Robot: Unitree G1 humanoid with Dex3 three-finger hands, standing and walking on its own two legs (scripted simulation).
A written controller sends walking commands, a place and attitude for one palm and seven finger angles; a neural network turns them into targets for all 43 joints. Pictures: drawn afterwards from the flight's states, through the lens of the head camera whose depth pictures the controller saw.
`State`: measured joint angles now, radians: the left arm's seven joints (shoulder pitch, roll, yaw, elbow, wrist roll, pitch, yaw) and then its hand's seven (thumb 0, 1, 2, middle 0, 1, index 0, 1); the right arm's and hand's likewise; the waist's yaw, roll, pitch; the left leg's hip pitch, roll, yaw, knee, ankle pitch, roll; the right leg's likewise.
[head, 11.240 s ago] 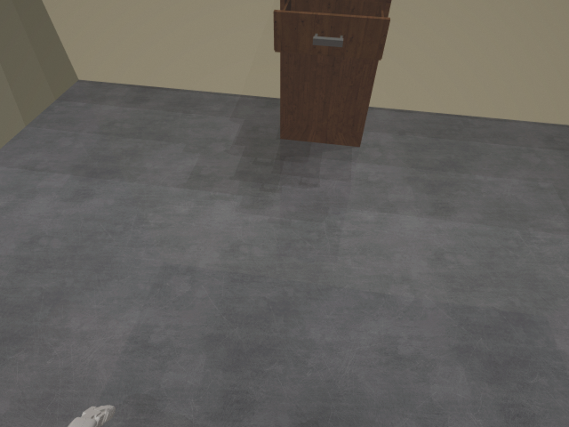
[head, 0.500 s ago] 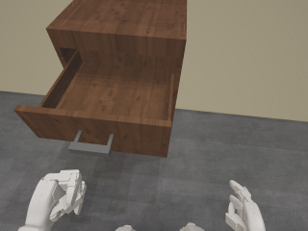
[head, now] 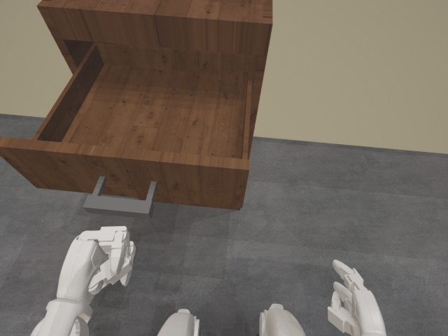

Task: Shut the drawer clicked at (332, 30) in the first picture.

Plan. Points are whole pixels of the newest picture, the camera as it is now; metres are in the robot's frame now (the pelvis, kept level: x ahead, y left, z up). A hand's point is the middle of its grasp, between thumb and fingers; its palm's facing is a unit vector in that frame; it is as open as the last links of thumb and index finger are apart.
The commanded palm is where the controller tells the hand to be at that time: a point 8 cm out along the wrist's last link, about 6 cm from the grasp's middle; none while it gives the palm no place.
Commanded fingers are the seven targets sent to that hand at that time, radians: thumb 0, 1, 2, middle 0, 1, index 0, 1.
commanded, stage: bring the fist close to the handle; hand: left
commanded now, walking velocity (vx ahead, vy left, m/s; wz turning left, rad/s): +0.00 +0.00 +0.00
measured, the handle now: (123, 195) +0.34 +0.20 +0.04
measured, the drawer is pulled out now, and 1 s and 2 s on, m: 0.30 0.30 0.17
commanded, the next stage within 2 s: push the drawer shut in 0.50 s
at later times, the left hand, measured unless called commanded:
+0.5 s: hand (134, 260) +0.24 +0.15 +0.03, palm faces -0.07 -1.00 -0.07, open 3.2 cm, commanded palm +0.22 +0.21 +0.04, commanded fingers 0.00 0.90 0.90 -1.40 -1.60 -1.40 -1.60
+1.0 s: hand (136, 244) +0.26 +0.16 +0.03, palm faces -0.08 -0.99 -0.07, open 3.2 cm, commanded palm +0.26 +0.21 +0.04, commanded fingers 0.00 0.90 0.90 -1.40 -1.60 -1.40 -1.60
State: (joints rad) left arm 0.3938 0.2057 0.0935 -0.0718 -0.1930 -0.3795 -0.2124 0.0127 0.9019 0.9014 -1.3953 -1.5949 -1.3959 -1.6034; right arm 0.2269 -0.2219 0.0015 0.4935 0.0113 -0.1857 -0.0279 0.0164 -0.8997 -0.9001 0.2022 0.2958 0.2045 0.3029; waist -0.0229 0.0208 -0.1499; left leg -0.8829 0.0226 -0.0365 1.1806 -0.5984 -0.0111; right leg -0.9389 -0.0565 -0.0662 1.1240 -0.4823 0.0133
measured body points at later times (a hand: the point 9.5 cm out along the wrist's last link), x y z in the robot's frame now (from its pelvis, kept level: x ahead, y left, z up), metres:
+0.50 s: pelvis -0.01 +0.00 -0.01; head +0.08 +0.00 +0.43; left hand +0.23 +0.21 +0.04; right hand +0.17 -0.24 -0.09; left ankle -0.02 +0.12 -0.65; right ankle +0.03 -0.13 -0.65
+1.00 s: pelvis -0.01 +0.00 -0.01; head +0.08 +0.00 +0.43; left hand +0.26 +0.21 +0.04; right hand +0.17 -0.25 -0.09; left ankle -0.02 +0.12 -0.65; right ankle +0.03 -0.13 -0.65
